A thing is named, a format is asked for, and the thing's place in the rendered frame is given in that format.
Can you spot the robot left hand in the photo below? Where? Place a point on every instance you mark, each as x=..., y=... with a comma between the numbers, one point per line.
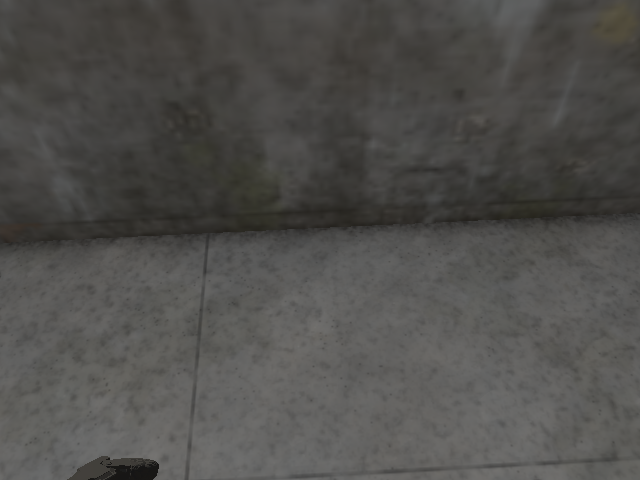
x=103, y=468

